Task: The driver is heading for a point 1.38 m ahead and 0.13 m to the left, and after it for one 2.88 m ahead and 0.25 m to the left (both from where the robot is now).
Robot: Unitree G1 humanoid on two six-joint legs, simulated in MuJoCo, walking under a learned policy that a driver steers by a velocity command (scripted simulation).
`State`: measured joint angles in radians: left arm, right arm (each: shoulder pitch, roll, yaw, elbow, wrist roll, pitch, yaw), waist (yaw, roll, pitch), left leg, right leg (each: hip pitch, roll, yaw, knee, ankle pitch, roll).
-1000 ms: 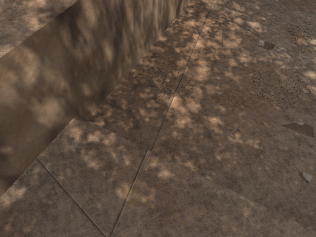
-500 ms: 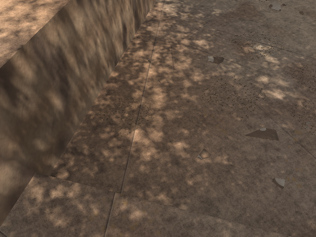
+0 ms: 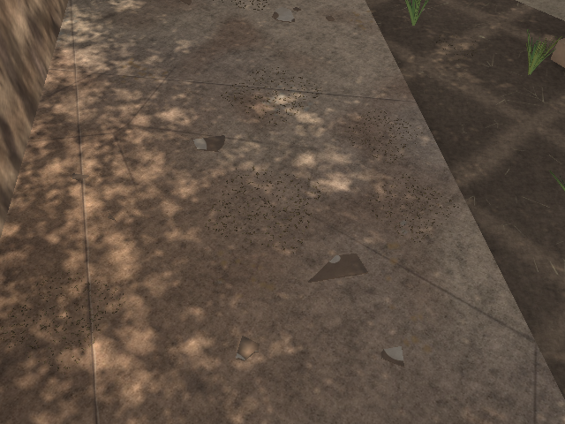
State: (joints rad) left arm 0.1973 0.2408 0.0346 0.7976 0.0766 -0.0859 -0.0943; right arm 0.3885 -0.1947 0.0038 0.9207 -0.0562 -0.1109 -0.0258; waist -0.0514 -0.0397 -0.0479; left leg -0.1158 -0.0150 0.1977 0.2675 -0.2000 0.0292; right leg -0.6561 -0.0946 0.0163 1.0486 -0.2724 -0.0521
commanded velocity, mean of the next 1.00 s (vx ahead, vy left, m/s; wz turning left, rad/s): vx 0.50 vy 0.00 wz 0.06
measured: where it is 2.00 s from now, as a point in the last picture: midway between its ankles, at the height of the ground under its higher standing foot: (270, 273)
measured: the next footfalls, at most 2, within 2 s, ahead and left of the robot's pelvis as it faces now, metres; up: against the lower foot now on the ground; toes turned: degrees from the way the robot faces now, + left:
right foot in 0.24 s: +0.30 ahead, -0.18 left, +0.00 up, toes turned -11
left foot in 0.84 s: +0.71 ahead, +0.03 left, -0.12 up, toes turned +6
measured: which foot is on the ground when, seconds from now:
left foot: down 0.00-0.28, up 0.30-0.82, down 0.84-1.00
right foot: up 0.00-0.22, down 0.24-0.84, up 0.86-1.00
